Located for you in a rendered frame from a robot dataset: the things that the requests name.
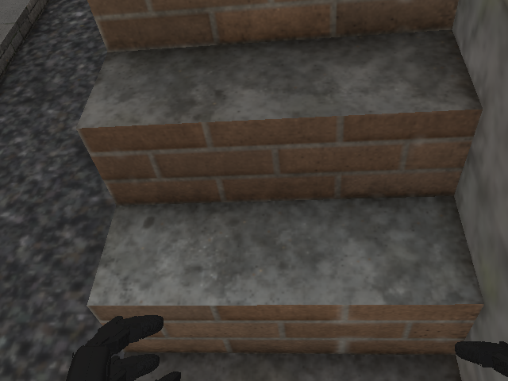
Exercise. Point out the left robot hand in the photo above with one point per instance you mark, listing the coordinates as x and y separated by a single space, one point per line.
93 361

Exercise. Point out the right robot hand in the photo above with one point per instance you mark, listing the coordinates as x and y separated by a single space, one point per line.
490 355

